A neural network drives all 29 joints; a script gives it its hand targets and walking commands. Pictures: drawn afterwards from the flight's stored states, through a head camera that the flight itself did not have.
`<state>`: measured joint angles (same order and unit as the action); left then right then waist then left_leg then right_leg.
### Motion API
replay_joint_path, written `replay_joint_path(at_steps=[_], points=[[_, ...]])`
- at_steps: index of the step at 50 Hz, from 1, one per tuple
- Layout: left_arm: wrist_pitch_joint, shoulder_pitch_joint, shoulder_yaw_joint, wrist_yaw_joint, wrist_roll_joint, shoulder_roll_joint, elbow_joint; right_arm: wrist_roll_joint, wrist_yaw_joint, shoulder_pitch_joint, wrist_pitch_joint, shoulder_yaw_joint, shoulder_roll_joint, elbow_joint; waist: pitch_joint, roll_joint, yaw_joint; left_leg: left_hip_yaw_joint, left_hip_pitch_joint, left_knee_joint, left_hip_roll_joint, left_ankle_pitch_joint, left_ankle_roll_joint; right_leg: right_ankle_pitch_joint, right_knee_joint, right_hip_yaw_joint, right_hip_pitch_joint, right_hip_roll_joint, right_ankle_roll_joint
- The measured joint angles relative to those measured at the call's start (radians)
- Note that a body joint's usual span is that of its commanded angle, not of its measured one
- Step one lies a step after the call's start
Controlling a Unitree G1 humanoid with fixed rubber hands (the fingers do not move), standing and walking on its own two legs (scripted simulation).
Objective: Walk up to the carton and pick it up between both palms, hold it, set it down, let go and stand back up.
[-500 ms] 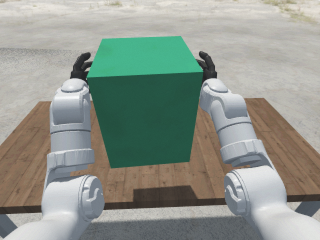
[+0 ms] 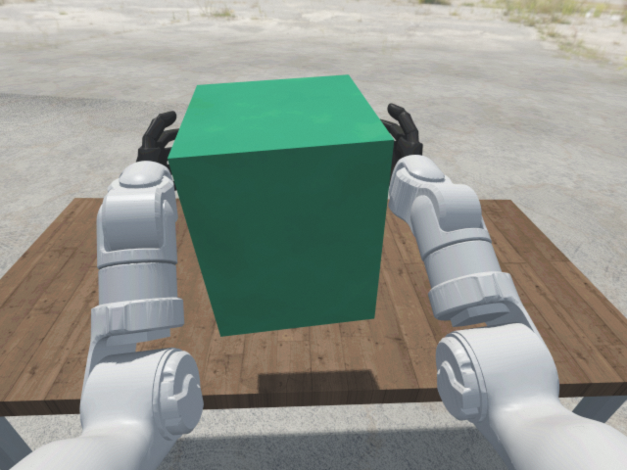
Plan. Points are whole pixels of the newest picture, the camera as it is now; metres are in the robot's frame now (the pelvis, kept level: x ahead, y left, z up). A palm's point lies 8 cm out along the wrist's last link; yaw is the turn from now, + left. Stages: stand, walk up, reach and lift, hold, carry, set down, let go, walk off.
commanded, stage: hold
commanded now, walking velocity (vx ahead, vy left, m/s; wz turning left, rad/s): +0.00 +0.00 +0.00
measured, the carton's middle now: (286, 202) +0.38 +0.01 +0.23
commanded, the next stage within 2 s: none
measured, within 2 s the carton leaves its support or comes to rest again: neither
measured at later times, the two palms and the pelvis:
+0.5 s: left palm (148, 177) +0.36 +0.16 +0.27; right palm (397, 167) +0.36 -0.13 +0.28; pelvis +0.00 +0.00 +0.00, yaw +0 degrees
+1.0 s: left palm (156, 178) +0.36 +0.16 +0.27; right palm (403, 178) +0.36 -0.14 +0.27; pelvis +0.00 +0.00 +0.00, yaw +0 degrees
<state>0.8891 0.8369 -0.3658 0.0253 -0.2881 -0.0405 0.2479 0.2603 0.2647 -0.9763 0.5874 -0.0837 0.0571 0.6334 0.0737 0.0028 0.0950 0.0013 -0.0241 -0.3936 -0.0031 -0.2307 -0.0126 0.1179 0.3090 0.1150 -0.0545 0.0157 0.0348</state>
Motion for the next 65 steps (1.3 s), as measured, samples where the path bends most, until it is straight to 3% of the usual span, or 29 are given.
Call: replay_joint_path(at_steps=[10, 14, 23, 30, 37, 50, 65], points=[[-0.019, 0.045, -0.017, -0.018, -0.01, 0.013, 0.075, -0.01, -0.02, -0.013, -0.019, 0.01, 0.023, 0.055, -0.002, -0.031, -0.006, 0.017, 0.002, 0.012, -0.004, 0.008, -0.01, -0.009, -0.003, -0.017, -0.007, -0.003, -0.005], [-0.03, 0.058, -0.053, 0.008, -0.013, 0.01, 0.102, -0.008, 0.007, 0.01, 0.002, 0.045, 0.022, 0.018, -0.023, -0.012, -0.008, 0.017, 0.021, 0.021, 0.001, 0.011, -0.01, -0.013, -0.014, -0.017, 0.012, 0.002, -0.003], [-0.01, 0.022, -0.01, 0.011, 0.014, -0.015, 0.013, 0.025, 0.033, 0.022, -0.001, 0.034, 0.005, -0.044, -0.02, 0.024, -0.011, -0.006, -0.013, -0.014, 0.009, 0.0, 0.007, -0.008, -0.005, 0.006, -0.003, 0.009, 0.007], [0.007, 0.031, -0.017, 0.027, -0.017, -0.014, 0.019, -0.014, 0.014, 0.002, 0.01, -0.015, -0.019, -0.018, -0.03, 0.021, 0.004, -0.014, 0.012, 0.004, 0.0, 0.006, 0.003, -0.004, -0.01, 0.013, 0.02, 0.001, 0.004], [0.004, 0.015, -0.013, 0.035, -0.023, -0.002, -0.002, -0.003, 0.021, 0.045, 0.015, 0.017, -0.008, -0.07, -0.043, 0.0, 0.02, -0.013, 0.026, 0.004, -0.001, 0.0, -0.001, -0.002, -0.015, 0.011, 0.035, 0.0, -0.002], [0.012, -0.002, -0.039, 0.046, -0.039, 0.019, -0.041, 0.01, 0.03, 0.062, 0.017, 0.05, -0.002, -0.09, -0.052, 0.007, -0.001, 0.005, 0.051, 0.015, 0.004, 0.0, -0.001, 0.002, -0.009, -0.007, 0.046, 0.005, 0.001], [0.009, 0.018, -0.026, 0.049, -0.04, 0.001, -0.023, -0.019, 0.019, 0.047, 0.009, 0.006, -0.024, -0.079, -0.055, 0.014, 0.008, -0.007, 0.032, 0.012, 0.0, 0.008, 0.001, -0.002, -0.006, 0.004, 0.031, 0.001, 0.003]])
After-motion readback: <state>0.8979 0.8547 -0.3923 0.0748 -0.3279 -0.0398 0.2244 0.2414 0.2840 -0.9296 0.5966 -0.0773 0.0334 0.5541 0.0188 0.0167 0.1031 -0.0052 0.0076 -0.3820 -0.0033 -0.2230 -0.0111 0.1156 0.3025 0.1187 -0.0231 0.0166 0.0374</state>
